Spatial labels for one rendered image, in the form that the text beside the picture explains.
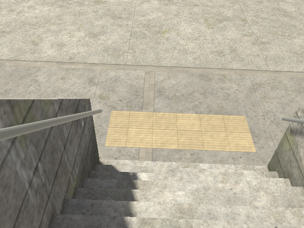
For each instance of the stairs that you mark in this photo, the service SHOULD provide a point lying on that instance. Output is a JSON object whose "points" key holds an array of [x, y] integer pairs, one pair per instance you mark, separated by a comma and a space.
{"points": [[168, 194]]}

